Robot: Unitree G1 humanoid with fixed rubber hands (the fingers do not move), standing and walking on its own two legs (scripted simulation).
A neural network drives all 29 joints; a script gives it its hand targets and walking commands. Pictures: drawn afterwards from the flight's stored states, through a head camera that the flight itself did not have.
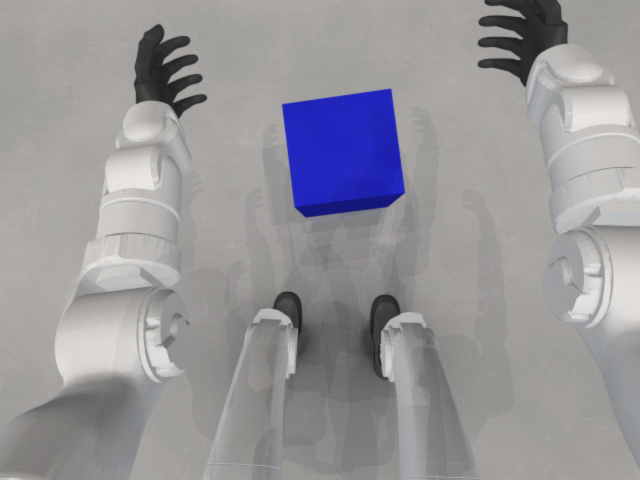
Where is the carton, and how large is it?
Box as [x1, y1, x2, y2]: [282, 89, 404, 216]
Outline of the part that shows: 390,89 282,104 294,206 304,216 313,216 383,207 389,205 404,192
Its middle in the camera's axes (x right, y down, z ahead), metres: +0.05 -0.16 +0.85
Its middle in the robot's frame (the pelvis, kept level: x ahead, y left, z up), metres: +0.54 +0.01 -0.53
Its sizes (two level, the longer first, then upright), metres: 0.210 0.200 0.250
